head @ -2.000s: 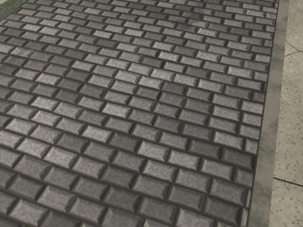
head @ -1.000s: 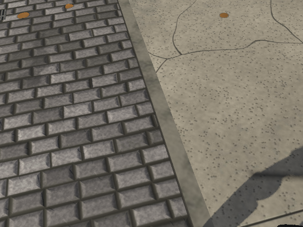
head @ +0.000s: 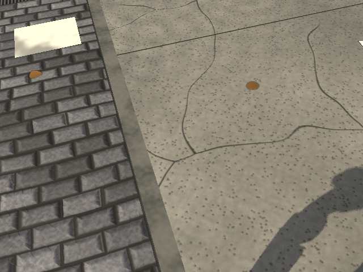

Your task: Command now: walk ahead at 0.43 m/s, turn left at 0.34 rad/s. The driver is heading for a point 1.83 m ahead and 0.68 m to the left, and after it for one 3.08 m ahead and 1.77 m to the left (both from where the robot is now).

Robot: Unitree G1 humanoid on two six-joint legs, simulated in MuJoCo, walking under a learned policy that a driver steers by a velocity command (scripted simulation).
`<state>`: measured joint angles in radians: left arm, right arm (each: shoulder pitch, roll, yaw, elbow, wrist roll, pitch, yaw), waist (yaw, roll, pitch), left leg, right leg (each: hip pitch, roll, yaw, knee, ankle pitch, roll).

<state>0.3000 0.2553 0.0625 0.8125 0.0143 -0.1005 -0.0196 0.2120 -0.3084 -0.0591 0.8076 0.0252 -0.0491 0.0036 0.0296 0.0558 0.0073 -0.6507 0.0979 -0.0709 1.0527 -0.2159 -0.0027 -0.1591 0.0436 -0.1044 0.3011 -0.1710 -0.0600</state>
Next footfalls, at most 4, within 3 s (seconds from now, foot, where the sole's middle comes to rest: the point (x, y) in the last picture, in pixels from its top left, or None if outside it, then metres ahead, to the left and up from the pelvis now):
0.26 left None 0.28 0.14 -0.78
0.72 right None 0.32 -0.07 -0.78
1.08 left None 0.17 0.14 -0.78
2.22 left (109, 260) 0.53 0.35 -0.78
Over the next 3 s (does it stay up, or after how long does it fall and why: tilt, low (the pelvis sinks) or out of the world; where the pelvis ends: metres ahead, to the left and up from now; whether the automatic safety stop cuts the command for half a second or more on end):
stays up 0.84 0.35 0.00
